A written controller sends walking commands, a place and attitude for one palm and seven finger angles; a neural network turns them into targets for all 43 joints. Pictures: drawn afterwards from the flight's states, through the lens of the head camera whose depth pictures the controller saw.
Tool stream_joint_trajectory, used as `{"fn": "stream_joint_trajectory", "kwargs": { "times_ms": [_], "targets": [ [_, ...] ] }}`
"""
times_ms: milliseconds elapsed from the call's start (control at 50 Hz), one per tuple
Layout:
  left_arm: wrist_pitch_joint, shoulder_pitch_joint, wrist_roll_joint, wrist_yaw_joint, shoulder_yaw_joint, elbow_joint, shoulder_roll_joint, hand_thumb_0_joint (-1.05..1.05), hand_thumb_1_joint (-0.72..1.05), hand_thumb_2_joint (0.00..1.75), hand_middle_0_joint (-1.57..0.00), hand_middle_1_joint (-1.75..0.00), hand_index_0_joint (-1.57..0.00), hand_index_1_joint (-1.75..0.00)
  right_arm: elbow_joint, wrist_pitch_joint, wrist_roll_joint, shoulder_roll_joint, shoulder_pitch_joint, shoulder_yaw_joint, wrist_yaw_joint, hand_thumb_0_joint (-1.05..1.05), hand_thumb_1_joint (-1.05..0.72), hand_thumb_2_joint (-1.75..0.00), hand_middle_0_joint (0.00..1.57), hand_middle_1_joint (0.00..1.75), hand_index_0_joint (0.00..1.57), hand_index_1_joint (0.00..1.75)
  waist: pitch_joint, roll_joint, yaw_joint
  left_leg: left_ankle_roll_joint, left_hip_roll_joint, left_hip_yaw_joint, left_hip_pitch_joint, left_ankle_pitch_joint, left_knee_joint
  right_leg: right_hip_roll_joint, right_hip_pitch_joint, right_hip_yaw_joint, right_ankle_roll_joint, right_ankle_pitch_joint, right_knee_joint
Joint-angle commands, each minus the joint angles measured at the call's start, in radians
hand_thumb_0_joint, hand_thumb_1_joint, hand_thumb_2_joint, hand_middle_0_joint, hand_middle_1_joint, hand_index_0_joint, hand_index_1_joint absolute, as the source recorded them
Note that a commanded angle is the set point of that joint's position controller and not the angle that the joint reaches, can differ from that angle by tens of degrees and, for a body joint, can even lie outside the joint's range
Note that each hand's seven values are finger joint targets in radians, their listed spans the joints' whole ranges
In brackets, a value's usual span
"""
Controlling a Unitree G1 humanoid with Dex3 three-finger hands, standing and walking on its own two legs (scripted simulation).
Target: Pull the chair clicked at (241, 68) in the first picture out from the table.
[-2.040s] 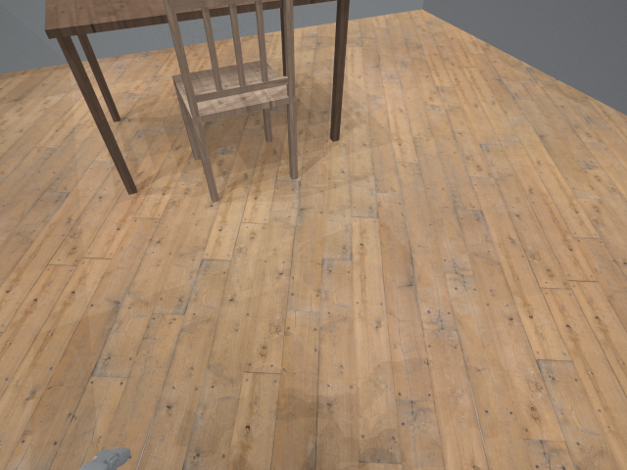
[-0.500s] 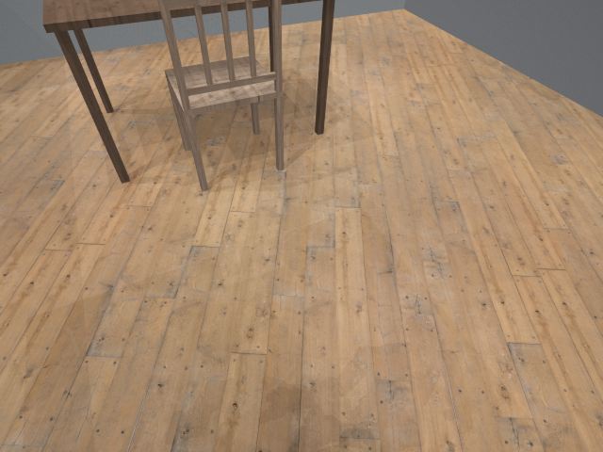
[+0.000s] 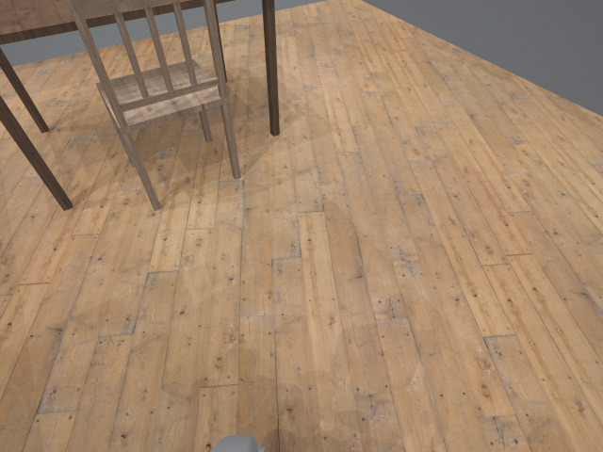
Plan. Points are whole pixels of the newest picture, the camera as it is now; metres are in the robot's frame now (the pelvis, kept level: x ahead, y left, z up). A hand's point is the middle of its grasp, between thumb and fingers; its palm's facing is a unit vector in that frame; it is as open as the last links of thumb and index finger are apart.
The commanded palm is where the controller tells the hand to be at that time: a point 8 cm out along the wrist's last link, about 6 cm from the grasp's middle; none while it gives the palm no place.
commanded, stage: walk to a spot facing it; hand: left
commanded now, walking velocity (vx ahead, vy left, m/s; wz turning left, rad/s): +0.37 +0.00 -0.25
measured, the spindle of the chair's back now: (159, 51) +1.30 +0.64 -0.09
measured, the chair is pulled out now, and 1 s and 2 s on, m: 0.00 0.00 0.00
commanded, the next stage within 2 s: turn to face it in 1.82 s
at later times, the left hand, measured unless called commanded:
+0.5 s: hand (173, 351) +0.30 +0.27 -0.18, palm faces -0.08 -0.98 -0.18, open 7.4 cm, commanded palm none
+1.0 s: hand (260, 239) +0.57 +0.16 -0.18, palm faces -0.22 -0.95 -0.20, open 7.1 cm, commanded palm none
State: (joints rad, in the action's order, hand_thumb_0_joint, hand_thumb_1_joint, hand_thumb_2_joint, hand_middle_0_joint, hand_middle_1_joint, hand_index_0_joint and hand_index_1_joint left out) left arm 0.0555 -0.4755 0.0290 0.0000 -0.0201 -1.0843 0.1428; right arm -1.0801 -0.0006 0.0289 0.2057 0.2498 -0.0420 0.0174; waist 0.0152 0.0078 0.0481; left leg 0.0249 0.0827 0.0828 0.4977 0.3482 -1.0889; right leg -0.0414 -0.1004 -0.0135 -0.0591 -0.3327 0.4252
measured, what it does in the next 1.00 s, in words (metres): walks ahead, turning right: left foot, then right foot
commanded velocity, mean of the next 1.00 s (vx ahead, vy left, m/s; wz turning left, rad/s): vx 0.37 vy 0.00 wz -0.21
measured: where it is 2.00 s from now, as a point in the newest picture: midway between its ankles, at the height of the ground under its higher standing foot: (354, 279)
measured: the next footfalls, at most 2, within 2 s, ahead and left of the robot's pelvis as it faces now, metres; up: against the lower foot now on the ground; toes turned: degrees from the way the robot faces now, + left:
left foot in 0.24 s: +0.26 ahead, +0.14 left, +0.00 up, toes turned +4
right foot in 0.86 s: +0.50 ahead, -0.09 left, +0.00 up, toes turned -23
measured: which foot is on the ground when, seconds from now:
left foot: up 0.00-0.22, down 0.24-0.86, up 0.88-1.00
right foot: down 0.00-0.26, up 0.28-0.84, down 0.86-1.00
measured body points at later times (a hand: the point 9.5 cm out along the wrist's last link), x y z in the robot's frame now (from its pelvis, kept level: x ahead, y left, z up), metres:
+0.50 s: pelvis +0.22 +0.08 +0.00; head +0.23 +0.11 +0.45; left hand +0.30 +0.32 -0.16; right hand +0.21 -0.16 -0.13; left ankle +0.22 +0.14 -0.74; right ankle +0.20 -0.07 -0.64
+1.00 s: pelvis +0.45 +0.00 -0.01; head +0.47 +0.00 +0.44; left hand +0.58 +0.21 -0.16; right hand +0.32 -0.17 -0.17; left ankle +0.39 +0.14 -0.63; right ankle +0.47 -0.07 -0.74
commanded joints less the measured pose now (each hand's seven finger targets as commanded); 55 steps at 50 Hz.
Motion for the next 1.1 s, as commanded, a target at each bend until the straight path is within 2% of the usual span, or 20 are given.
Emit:
{"fn": "stream_joint_trajectory", "kwargs": {
  "times_ms": [0,140,200,220,240,260,280,320,400,540,700,740,800,820,840,860,920,960,1040,1080],
  "targets": [
    [0.023,-0.074,-0.006,0.021,-0.031,0.012,0.159,0.0,0.9,0.9,-0.2,-0.3,-0.2,-0.3,0.131,0.035,-0.01,0.04,-0.132,-0.015,0.004,0.0,-0.9,-0.9,0.2,0.3,0.2,0.3,0.092,0.082,-0.027,0.015,0.022,-0.009,0.2,-0.127,0.043,0.247,0.039,-0.237,-0.128,0.366,-0.218],
    [0.021,-0.068,0.0,0.034,-0.038,-0.016,0.154,0.0,0.9,0.9,-0.2,-0.3,-0.2,-0.3,0.176,0.056,-0.019,0.009,-0.21,-0.011,0.016,0.0,-0.9,-0.9,0.2,0.3,0.2,0.3,0.101,0.134,-0.016,-0.023,-0.011,0.034,-0.01,-0.161,0.373,0.226,0.011,-0.164,-0.09,0.501,-0.176],
    [0.024,-0.037,-0.01,0.034,-0.05,-0.011,0.166,0.0,0.9,0.9,-0.2,-0.3,-0.2,-0.3,0.084,0.072,-0.007,0.068,0.079,-0.026,-0.011,0.0,-0.9,-0.9,0.2,0.3,0.2,0.3,-0.057,0.085,-0.139,-0.055,-0.054,0.032,-0.405,-0.224,0.545,0.165,-0.029,-0.11,-0.048,0.709,0.177],
    [0.024,-0.074,-0.018,0.027,-0.05,-0.003,0.125,0.0,0.9,0.9,-0.2,-0.3,-0.2,-0.3,0.047,0.075,0.002,0.155,0.217,-0.049,-0.024,0.0,-0.9,-0.9,0.2,0.3,0.2,0.3,-0.181,-0.064,-0.179,-0.09,0.096,-0.132,-0.648,-0.22,0.559,0.102,-0.176,-0.071,-0.022,0.456,0.41],
    [0.018,-0.134,-0.026,0.014,-0.039,0.008,0.063,0.0,0.9,0.9,-0.2,-0.3,-0.2,-0.3,0.033,0.076,0.007,0.259,0.309,-0.072,-0.028,0.0,-0.9,-0.9,0.2,0.3,0.2,0.3,-0.272,-0.35,-0.165,-0.181,0.369,-0.517,-0.796,-0.201,0.686,-0.024,-0.395,0.017,0.012,-0.192,0.753],
    [0.019,-0.081,-0.018,0.019,-0.04,0.031,0.08,0.0,0.9,0.9,-0.2,-0.3,-0.2,-0.3,0.042,0.064,-0.005,0.237,0.271,-0.063,-0.029,0.0,-0.9,-0.9,0.2,0.3,0.2,0.3,-0.223,-0.267,-0.147,-0.21,0.412,-0.621,-0.692,-0.094,0.814,0.007,-0.45,-0.055,-0.005,-0.219,0.885],
    [0.01,-0.022,-0.014,0.023,-0.041,0.024,0.091,0.0,0.9,0.9,-0.2,-0.3,-0.2,-0.3,0.047,0.067,-0.006,0.174,0.186,-0.052,-0.037,0.0,-0.9,-0.9,0.2,0.3,0.2,0.3,-0.133,-0.224,-0.124,-0.144,0.374,-0.544,-0.579,-0.058,0.869,0.059,-0.474,-0.081,0.001,-0.102,0.946],
    [0.0,0.068,-0.002,0.001,-0.048,0.039,0.071,0.0,0.9,0.9,-0.2,-0.3,-0.2,-0.3,0.067,0.086,-0.004,0.063,0.088,-0.019,-0.037,0.0,-0.9,-0.9,0.2,0.3,0.2,0.3,0.055,-0.088,-0.071,-0.128,0.285,-0.318,-0.345,-0.21,0.863,0.127,-0.478,-0.049,0.017,0.02,0.915],
    [-0.045,0.043,0.008,-0.008,-0.053,0.032,0.03,0.0,0.9,0.9,-0.2,-0.3,-0.2,-0.3,0.04,0.109,-0.008,0.002,0.113,-0.009,-0.042,0.0,-0.9,-0.9,0.2,0.3,0.2,0.3,0.057,-0.111,-0.015,-0.091,0.203,-0.086,-0.255,-0.326,0.89,0.134,-0.431,-0.017,0.04,0.107,0.84],
    [-0.065,0.221,0.007,-0.022,-0.059,0.107,0.056,0.0,0.9,0.9,-0.2,-0.3,-0.2,-0.3,0.015,0.112,-0.013,0.021,0.207,-0.008,-0.05,0.0,-0.9,-0.9,0.2,0.3,0.2,0.3,0.1,-0.101,-0.036,-0.064,0.19,0.006,-0.423,-0.47,0.908,0.149,-0.649,0.019,0.065,0.232,0.707],
    [-0.044,0.456,-0.002,-0.029,-0.032,0.18,0.037,0.0,0.9,0.9,-0.2,-0.3,-0.2,-0.3,-0.052,0.097,-0.002,0.039,0.347,-0.003,-0.054,0.0,-0.9,-0.9,0.2,0.3,0.2,0.3,0.142,-0.1,-0.111,-0.121,0.211,0.092,-0.587,-0.765,0.857,0.1,-0.553,0.162,0.018,0.162,0.283],
    [-0.034,0.404,0.0,-0.023,-0.032,0.166,0.05,0.0,0.9,0.9,-0.2,-0.3,-0.2,-0.3,-0.064,0.09,-0.003,0.054,0.359,-0.005,-0.053,0.0,-0.9,-0.9,0.2,0.3,0.2,0.3,0.091,-0.109,-0.089,-0.123,0.221,0.109,-0.618,-1.009,0.749,0.051,-0.445,0.194,-0.014,0.09,0.237],
    [-0.013,0.119,0.006,-0.012,-0.054,0.077,0.098,0.0,0.9,0.9,-0.2,-0.3,-0.2,-0.3,-0.05,0.083,-0.012,0.087,0.284,-0.011,-0.051,0.0,-0.9,-0.9,0.2,0.3,0.2,0.3,-0.06,-0.139,0.047,-0.084,0.187,0.172,-0.536,-1.099,0.398,-0.001,-0.078,0.218,-0.059,0.143,0.131],
    [0.0,-0.01,0.01,-0.006,-0.076,0.037,0.166,0.0,0.9,0.9,-0.2,-0.3,-0.2,-0.3,-0.033,0.083,-0.024,0.064,0.275,-0.009,-0.039,0.0,-0.9,-0.9,0.2,0.3,0.2,0.3,-0.15,-0.05,0.1,-0.056,0.144,0.18,-0.297,-0.823,0.141,0.138,0.199,0.048,-0.122,0.201,0.106],
    [0.003,-0.1,0.0,0.008,-0.098,0.019,0.256,0.0,0.9,0.9,-0.2,-0.3,-0.2,-0.3,-0.003,0.091,-0.037,-0.004,0.296,0.0,-0.036,0.0,-0.9,-0.9,0.2,0.3,0.2,0.3,-0.247,0.154,0.099,-0.01,-0.031,0.164,0.013,0.073,-0.207,0.437,0.419,-0.455,-0.267,0.343,0.013],
    [0.0,-0.076,-0.02,0.014,-0.1,0.02,0.283,0.0,0.9,0.9,-0.2,-0.3,-0.2,-0.3,0.023,0.088,-0.034,0.011,0.212,-0.006,-0.037,0.0,-0.9,-0.9,0.2,0.3,0.2,0.3,-0.211,0.085,0.088,-0.037,-0.041,0.006,0.102,0.201,-0.363,0.479,0.369,-0.549,-0.311,0.365,-0.095],
    [0.007,0.144,-0.021,0.019,-0.059,0.058,0.154,0.0,0.9,0.9,-0.2,-0.3,-0.2,-0.3,0.026,0.062,-0.015,-0.027,0.138,-0.012,-0.029,0.0,-0.9,-0.9,0.2,0.3,0.2,0.3,0.053,-0.034,-0.024,-0.037,0.081,-0.077,0.073,-0.006,-0.272,0.381,-0.103,-0.291,-0.182,0.104,-0.205],
    [0.024,0.173,-0.007,0.024,-0.05,0.065,0.093,0.0,0.9,0.9,-0.2,-0.3,-0.2,-0.3,0.007,0.038,-0.002,-0.066,0.199,-0.009,-0.026,0.0,-0.9,-0.9,0.2,0.3,0.2,0.3,0.079,-0.022,-0.08,-0.023,0.096,-0.064,0.001,-0.036,-0.165,0.323,-0.229,-0.155,-0.136,0.157,-0.232],
    [0.032,0.171,-0.005,0.016,-0.044,0.052,0.114,0.0,0.9,0.9,-0.2,-0.3,-0.2,-0.3,0.033,0.023,-0.005,-0.068,0.166,-0.014,-0.011,0.0,-0.9,-0.9,0.2,0.3,0.2,0.3,0.067,0.074,-0.097,0.007,0.1,-0.025,-0.006,-0.111,0.056,0.264,-0.24,-0.044,-0.12,0.178,-0.248],
    [0.032,0.139,-0.009,0.01,-0.046,0.044,0.124,0.0,0.9,0.9,-0.2,-0.3,-0.2,-0.3,0.065,0.029,-0.004,-0.053,0.076,-0.012,-0.002,0.0,-0.9,-0.9,0.2,0.3,0.2,0.3,0.075,0.091,-0.069,0.015,0.091,-0.003,0.005,-0.155,0.183,0.248,-0.205,-0.034,-0.117,0.164,-0.243]
  ]
}}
